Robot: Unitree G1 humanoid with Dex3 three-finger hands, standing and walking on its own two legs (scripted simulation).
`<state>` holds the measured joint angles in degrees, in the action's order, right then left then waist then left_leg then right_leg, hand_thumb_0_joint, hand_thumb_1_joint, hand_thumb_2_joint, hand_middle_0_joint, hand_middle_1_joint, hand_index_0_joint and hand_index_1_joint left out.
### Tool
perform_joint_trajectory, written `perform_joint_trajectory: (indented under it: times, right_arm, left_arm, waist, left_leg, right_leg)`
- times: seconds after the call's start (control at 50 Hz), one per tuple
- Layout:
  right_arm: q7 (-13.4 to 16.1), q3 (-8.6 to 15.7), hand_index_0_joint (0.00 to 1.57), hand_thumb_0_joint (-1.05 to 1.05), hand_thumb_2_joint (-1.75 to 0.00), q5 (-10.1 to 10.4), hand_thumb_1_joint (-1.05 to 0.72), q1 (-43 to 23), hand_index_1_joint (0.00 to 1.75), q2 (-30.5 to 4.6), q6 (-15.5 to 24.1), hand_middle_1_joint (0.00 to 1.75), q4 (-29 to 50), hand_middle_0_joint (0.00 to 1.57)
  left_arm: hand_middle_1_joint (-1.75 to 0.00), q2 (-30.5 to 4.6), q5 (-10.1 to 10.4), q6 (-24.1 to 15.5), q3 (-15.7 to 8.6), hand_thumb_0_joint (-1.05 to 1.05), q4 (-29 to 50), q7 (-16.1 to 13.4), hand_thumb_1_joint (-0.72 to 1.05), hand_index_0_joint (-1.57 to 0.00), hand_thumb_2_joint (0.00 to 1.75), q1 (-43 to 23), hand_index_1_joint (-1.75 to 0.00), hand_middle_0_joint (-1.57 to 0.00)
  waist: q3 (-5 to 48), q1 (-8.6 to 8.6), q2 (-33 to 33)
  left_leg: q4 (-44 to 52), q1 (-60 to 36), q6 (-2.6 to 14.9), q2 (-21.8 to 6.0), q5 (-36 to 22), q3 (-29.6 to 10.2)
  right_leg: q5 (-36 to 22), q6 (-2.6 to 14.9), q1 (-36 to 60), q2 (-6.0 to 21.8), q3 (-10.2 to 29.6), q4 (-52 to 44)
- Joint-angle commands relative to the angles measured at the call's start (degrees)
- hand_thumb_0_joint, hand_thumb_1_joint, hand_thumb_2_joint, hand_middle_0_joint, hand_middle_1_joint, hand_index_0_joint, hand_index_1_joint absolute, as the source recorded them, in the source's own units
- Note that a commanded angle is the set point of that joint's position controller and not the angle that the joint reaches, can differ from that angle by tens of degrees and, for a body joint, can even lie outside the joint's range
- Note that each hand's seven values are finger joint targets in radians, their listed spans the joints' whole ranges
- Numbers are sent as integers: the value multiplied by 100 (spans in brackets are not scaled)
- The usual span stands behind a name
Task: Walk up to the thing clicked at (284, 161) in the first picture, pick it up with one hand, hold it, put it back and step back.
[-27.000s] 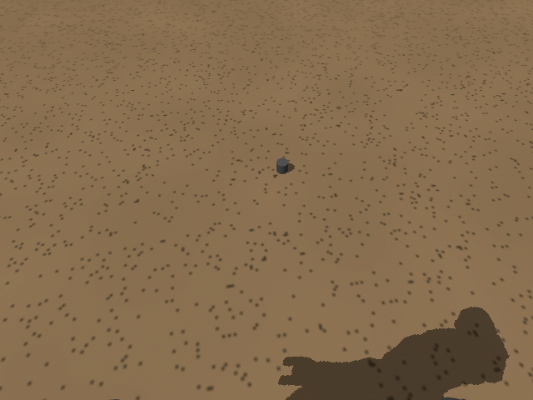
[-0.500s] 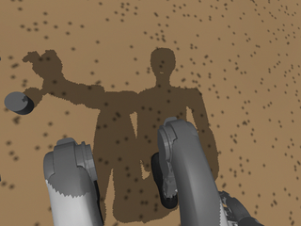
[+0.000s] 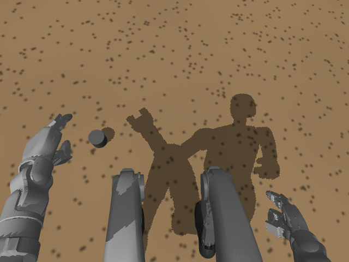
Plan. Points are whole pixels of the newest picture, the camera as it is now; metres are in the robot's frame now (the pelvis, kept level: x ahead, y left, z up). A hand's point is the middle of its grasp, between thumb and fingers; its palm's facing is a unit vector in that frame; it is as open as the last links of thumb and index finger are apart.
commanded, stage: home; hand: left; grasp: from above
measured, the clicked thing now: (98, 139) +0.48 +0.29 -0.45
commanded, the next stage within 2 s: none
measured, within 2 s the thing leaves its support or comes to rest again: neither
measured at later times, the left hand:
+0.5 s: hand (46, 189) +0.25 +0.20 +0.11, palm faces +0.10 -0.96 -0.27, open 7.4 cm
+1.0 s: hand (25, 206) +0.23 +0.19 +0.19, palm faces +0.16 -0.97 -0.19, open 7.4 cm
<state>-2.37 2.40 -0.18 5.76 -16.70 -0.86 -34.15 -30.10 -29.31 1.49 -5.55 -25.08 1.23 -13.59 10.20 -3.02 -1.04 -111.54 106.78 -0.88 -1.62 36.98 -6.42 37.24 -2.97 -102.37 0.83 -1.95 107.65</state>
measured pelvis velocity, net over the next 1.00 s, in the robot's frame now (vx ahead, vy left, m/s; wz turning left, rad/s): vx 0.08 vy -0.01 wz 0.09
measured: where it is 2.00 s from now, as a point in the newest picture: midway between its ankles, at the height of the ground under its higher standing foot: (170, 241)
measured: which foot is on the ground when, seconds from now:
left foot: down 0.00-1.00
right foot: down 0.00-1.00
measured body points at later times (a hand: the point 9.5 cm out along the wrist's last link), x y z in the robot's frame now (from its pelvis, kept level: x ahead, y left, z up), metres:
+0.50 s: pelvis +0.05 -0.01 +0.18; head +0.12 +0.02 +0.63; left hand +0.24 +0.25 +0.13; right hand +0.23 -0.23 +0.10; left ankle +0.08 +0.13 -0.44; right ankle +0.09 -0.15 -0.44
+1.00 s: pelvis +0.08 -0.01 +0.23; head +0.11 +0.00 +0.68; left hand +0.22 +0.24 +0.20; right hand +0.28 -0.24 +0.18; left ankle +0.08 +0.13 -0.44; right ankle +0.09 -0.15 -0.44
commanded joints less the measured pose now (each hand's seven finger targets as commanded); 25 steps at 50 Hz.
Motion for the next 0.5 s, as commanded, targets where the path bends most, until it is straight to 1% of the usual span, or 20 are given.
perform_joint_trajectory:
  times: [0.0, 0.04, 0.06, 0.08, 0.1, 0.12, 0.14, 0.16, 0.18, 0.2, 0.22, 0.24, 0.3, 0.34, 0.36, 0.4, 0.42, 0.44, 0.46, 0.48]
  right_arm:
    - [144, 301, 20, 0, -90, 127, -90, 348, 30, -857, 322, 30, 670, 20]
    - [221, 275, 20, 0, -90, 164, -90, 221, 30, -797, 416, 30, 776, 20]
    - [264, 249, 20, 0, -90, 175, -90, 148, 30, -793, 462, 30, 768, 20]
    - [305, 230, 20, 0, -90, 185, -90, 110, 30, -762, 509, 30, 815, 20]
    - [350, 203, 20, 0, -90, 191, -90, 79, 30, -736, 551, 30, 843, 20]
    - [396, 180, 20, 0, -90, 213, -90, 43, 30, -704, 589, 30, 894, 20]
    - [432, 168, 20, 0, -90, 220, -90, 52, 30, -653, 628, 30, 933, 20]
    - [467, 136, 20, 0, -90, 227, -90, 44, 30, -654, 669, 30, 970, 20]
    - [509, 111, 20, 0, -90, 236, -90, 43, 30, -589, 707, 30, 962, 20]
    - [547, 80, 20, 0, -90, 245, -90, 74, 30, -578, 743, 30, 977, 20]
    - [593, 58, 20, 0, -90, 249, -90, 87, 30, -543, 783, 30, 966, 20]
    - [637, 31, 20, 0, -90, 259, -90, 148, 30, -507, 821, 30, 994, 20]
    - [774, -56, 20, 0, -90, 259, -90, 332, 30, -386, 915, 30, 1018, 20]
    - [876, -118, 20, 0, -90, 263, -90, 414, 30, -333, 981, 30, 1054, 20]
    - [929, -124, 20, 0, -90, 263, -90, 448, 30, -344, 1018, 30, 1059, 20]
    - [1041, -157, 20, 0, -90, 262, -90, 533, 30, -316, 1106, 30, 1086, 20]
    - [1091, -166, 20, 0, -90, 252, -90, 562, 30, -305, 1150, 30, 1089, 20]
    - [1134, -184, 20, 0, -90, 261, -90, 634, 30, -282, 1188, 30, 1130, 20]
    - [1172, -173, 20, 0, -90, 253, -90, 657, 30, -266, 1224, 30, 1168, 20]
    - [1210, -189, 20, 0, -90, 244, -90, 714, 30, -241, 1259, 30, 1179, 20]
  left_arm:
    - [-30, -852, 607, 258, -365, 0, 1775, -261, 90, -20, 90, -413, -30, -20]
    - [-30, -579, 943, 474, -272, 0, 2025, -291, 90, -20, 90, -33, -30, -20]
    - [-30, -508, 1118, 576, -275, 0, 2050, -307, 90, -20, 90, 186, -30, -20]
    - [-30, -346, 1264, 663, -143, 0, 2195, -312, 90, -20, 90, 315, -30, -20]
    - [-30, -337, 1403, 754, -214, 0, 2289, -336, 90, -20, 90, 499, -30, -20]
    - [-30, -278, 1519, 870, -183, 0, 2310, -351, 90, -20, 90, 740, -30, -20]
    - [-30, -271, 1686, 954, -214, 0, 2567, -382, 90, -20, 90, 853, -30, -20]
    - [-30, -254, 1827, 1033, -249, 0, 2718, -414, 90, -20, 90, 904, -30, -20]
    - [-30, -127, 1971, 1129, -226, 0, 2776, -437, 90, -20, 90, 1136, -30, -20]
    - [-30, -98, 2104, 1210, -264, 0, 2825, -462, 90, -20, 90, 1213, -30, -20]
    - [-30, 45, 2194, 1280, -164, 0, 2915, -476, 90, -20, 90, 1320, -30, -20]
    - [-30, 123, 2292, 1334, -182, 0, 2973, -504, 90, -20, 90, 1426, -30, -20]
    - [-30, 343, 2544, 1569, -193, 0, 3040, -587, 90, -20, 90, 2101, -30, -20]
    - [-30, 550, 2722, 1730, -135, 0, 3252, -607, 90, -20, 90, 2349, -30, -20]
    - [-30, 588, 2823, 1804, -196, 0, 3289, -614, 90, -20, 90, 2468, -30, -20]
    - [-30, 810, 3012, 1941, -137, 0, 3489, -596, 90, -20, 90, 2802, -30, -20]
    - [-30, 845, 3089, 2001, -169, 0, 3587, -591, 90, -20, 90, 2878, -30, -20]
    - [-30, 914, 3160, 2071, -168, 0, 3701, -584, 90, -20, 90, 3134, -30, -20]
    - [-30, 904, 3218, 2122, -210, 0, 3835, -576, 90, -20, 90, 3249, -30, -20]
    - [-30, 975, 3259, 2174, -183, 0, 3889, -571, 90, -20, 90, 3420, -30, -20]
  waist:
    - [2953, -33, -975]
    - [2695, -105, -809]
    - [2572, -90, -722]
    - [2467, -187, -737]
    - [2385, -161, -685]
    - [2256, -143, -610]
    - [2268, -149, -632]
    - [2320, -170, -607]
    - [2215, -166, -612]
    - [2164, -148, -611]
    - [2061, -195, -672]
    - [2025, -212, -650]
    - [1896, -159, -545]
    - [1731, -154, -540]
    - [1635, -128, -516]
    - [1464, -132, -513]
    - [1402, -134, -537]
    - [1335, -83, -534]
    - [1285, -82, -517]
    - [1266, -91, -439]
  left_leg:
    - [2479, -3326, 186, 1, -69, 93]
    - [2727, -3448, 195, 30, 136, 112]
    - [2832, -3532, 199, 33, 205, 87]
    - [2947, -3607, 198, 57, 230, 116]
    - [3068, -3731, 201, 67, 249, 120]
    - [3184, -3825, 196, 73, 244, 139]
    - [3270, -3958, 202, 91, 137, 213]
    - [3426, -4148, 204, 92, 144, 155]
    - [3540, -4299, 193, 90, -7, 178]
    - [3695, -4484, 187, 88, -4, 145]
    - [3838, -4698, 172, 68, -146, 127]
    - [3985, -4853, 160, 66, -225, 72]
    - [4347, -5255, 140, 87, -807, 100]
    - [4637, -5539, 126, 82, -958, 107]
    - [4781, -5678, 123, 80, -999, 118]
    - [5065, -5985, 105, 73, -1150, 123]
    - [5208, -6132, 92, 57, -1234, 107]
    - [5347, -6300, 80, 66, -1360, 112]
    - [5417, -6369, 84, 78, -1532, 163]
    - [5481, -6490, 93, 83, -1761, 203]
  right_leg:
    - [-495, 428, 2049, -137, -197, -1907]
    - [-298, 410, 2324, -137, -130, -2306]
    - [-244, 400, 2440, -139, -114, -2430]
    - [-220, 395, 2575, -136, -86, -2606]
    - [-185, 392, 2740, -125, -47, -2775]
    - [-155, 398, 2875, -126, -20, -2945]
    - [-214, 394, 3137, -120, 31, -3141]
    - [-231, 387, 3326, -115, 33, -3245]
    - [-352, 386, 3484, -107, 46, -3378]
    - [-369, 386, 3592, -110, 44, -3481]
    - [-508, 383, 3670, -109, 33, -3582]
    - [-588, 379, 3802, -112, 20, -3688]
    - [-1061, 372, 4446, -123, 8, -4120]
    - [-1193, 370, 4784, -127, 4, -4413]
    - [-1235, 362, 4953, -128, 9, -4567]
    - [-1367, 350, 5226, -142, -26, -4830]
    - [-1440, 341, 5368, -152, -47, -4945]
    - [-1530, 344, 5540, -153, -68, -5080]
    - [-1673, 330, 5743, -171, -82, -5222]
    - [-1862, 327, 5925, -185, -106, -5343]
